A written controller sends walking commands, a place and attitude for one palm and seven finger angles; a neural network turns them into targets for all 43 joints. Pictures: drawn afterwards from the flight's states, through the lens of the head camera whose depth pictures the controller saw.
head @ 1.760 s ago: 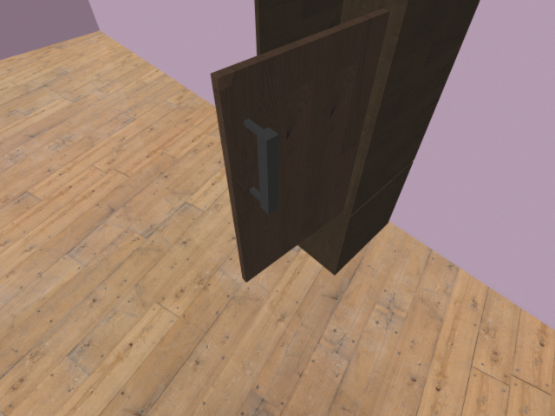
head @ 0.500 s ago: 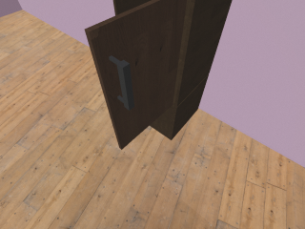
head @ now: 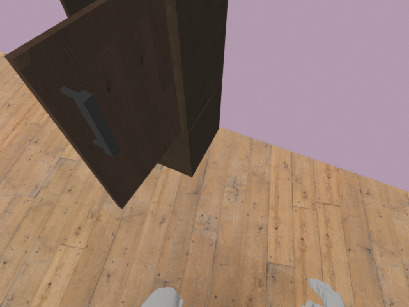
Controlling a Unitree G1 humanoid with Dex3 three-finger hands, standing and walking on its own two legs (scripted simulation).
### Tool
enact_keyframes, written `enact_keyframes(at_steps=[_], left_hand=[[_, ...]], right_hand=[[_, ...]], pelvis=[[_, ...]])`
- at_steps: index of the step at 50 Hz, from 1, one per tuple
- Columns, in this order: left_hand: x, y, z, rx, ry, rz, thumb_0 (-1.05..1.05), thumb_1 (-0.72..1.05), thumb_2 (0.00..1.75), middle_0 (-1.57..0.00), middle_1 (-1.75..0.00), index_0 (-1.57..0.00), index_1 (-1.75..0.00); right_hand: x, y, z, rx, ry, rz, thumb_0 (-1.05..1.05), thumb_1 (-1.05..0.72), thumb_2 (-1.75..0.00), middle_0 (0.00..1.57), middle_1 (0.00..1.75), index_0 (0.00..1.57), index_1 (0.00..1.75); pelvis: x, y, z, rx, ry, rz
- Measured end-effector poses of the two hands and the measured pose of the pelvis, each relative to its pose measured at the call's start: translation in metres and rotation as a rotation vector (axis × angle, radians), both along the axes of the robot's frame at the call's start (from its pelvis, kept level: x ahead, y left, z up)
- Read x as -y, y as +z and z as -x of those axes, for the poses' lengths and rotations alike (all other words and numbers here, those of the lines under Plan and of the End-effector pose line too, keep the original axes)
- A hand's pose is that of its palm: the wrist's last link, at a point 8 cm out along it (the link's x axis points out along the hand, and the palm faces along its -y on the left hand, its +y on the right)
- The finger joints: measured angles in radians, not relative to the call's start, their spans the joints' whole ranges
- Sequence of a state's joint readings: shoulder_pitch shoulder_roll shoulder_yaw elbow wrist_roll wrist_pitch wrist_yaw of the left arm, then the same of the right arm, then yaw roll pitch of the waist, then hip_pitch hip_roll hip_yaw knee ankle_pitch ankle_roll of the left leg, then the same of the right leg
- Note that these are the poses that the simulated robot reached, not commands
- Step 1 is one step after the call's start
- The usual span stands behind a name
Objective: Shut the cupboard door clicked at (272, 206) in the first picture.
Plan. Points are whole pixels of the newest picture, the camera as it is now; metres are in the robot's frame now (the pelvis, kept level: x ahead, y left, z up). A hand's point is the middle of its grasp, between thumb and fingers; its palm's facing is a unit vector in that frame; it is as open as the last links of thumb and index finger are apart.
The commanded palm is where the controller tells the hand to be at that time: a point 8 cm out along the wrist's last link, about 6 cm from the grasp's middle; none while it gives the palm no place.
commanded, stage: walk to a spot facing it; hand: left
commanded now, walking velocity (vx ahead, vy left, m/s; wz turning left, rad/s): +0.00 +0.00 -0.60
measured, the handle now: (92, 124) +0.43 +0.29 +0.07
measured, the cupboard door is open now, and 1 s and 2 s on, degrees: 86 86 86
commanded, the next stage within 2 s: none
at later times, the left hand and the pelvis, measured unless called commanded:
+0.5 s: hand (138, 272) +0.19 +0.18 -0.17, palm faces -0.31 -0.91 -0.29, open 7.4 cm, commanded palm none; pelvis +0.00 +0.01 -0.02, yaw -18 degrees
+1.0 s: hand (170, 261) +0.22 +0.11 -0.17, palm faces -0.59 -0.79 -0.19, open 7.4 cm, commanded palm none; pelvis +0.02 +0.01 -0.01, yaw -37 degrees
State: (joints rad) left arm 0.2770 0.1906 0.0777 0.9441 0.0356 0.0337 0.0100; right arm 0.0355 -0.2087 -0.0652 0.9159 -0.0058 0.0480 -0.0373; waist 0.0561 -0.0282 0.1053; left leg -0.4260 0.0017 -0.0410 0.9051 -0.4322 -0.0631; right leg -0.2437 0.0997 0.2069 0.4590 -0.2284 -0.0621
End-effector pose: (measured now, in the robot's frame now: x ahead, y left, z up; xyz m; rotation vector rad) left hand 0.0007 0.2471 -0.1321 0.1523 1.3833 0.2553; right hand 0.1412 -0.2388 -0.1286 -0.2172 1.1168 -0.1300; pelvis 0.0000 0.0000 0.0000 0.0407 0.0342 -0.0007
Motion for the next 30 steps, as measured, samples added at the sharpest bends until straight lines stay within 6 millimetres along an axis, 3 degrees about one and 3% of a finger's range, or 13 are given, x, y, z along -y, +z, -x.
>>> enact_keyframes(at_steps=[7, 13, 18, 22, 26, 30], left_hand=[[-0.034, -0.023, -0.034, 0.019, -0.077, 0.021, 0.00, 0.91, 0.90, -0.20, -0.30, -0.20, -0.30], [-0.045, -0.017, -0.092, 0.099, -0.181, 0.024, 0.00, 0.91, 0.90, -0.19, -0.30, -0.20, -0.29], [-0.026, -0.006, -0.146, 0.168, -0.316, 0.028, 0.00, 0.91, 0.90, -0.19, -0.30, -0.19, -0.29], [0.000, -0.005, -0.184, 0.238, -0.429, 0.009, 0.00, 0.91, 0.90, -0.19, -0.30, -0.19, -0.29], [0.021, -0.004, -0.196, 0.249, -0.502, -0.002, 0.00, 0.91, 0.90, -0.19, -0.30, -0.19, -0.29], [0.034, -0.006, -0.197, 0.209, -0.554, 0.022, 0.00, 0.91, 0.90, -0.19, -0.30, -0.20, -0.30]], right_hand=[[-0.017, 0.003, 0.007, 0.073, -0.055, 0.047, 0.01, -0.91, -0.90, 0.20, 0.30, 0.20, 0.30], [-0.021, 0.006, 0.065, -0.043, -0.102, 0.067, 0.01, -0.91, -0.90, 0.20, 0.30, 0.20, 0.30], [-0.011, -0.001, 0.125, -0.134, -0.226, 0.049, 0.01, -0.91, -0.90, 0.20, 0.30, 0.21, 0.30], [0.007, -0.019, 0.172, -0.189, -0.334, 0.029, 0.01, -0.91, -0.90, 0.20, 0.30, 0.21, 0.30], [0.020, -0.025, 0.199, -0.239, -0.422, 0.033, 0.01, -0.91, -0.90, 0.20, 0.30, 0.20, 0.30], [0.020, -0.011, 0.202, -0.205, -0.479, 0.043, 0.01, -0.91, -0.90, 0.20, 0.30, 0.20, 0.30]], pelvis=[[-0.028, -0.015, -0.006, -0.012, -0.075, 0.051], [-0.032, -0.007, -0.005, 0.010, -0.140, 0.062], [-0.027, -0.006, -0.006, 0.019, -0.215, 0.081], [-0.012, -0.020, -0.007, 0.022, -0.269, 0.054], [-0.011, -0.022, -0.002, 0.030, -0.320, 0.058], [-0.014, -0.014, -0.004, 0.028, -0.373, 0.042]])
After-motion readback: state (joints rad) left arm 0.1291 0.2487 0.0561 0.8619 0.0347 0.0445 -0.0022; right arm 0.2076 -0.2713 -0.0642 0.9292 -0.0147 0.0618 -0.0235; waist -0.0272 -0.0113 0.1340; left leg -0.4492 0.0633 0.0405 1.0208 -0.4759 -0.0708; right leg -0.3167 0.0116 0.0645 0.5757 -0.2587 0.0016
